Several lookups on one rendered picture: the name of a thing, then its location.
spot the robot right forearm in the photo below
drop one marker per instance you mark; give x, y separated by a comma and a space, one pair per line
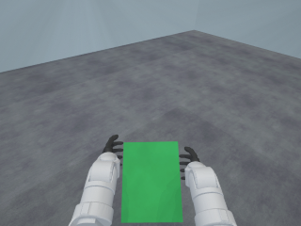
207, 196

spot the robot left forearm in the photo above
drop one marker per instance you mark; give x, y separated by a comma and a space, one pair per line
95, 207

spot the robot right hand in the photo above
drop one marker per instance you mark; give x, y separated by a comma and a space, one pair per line
192, 156

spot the carton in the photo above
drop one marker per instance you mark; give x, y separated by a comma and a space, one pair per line
151, 182

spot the robot left hand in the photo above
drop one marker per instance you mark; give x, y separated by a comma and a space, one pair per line
110, 144

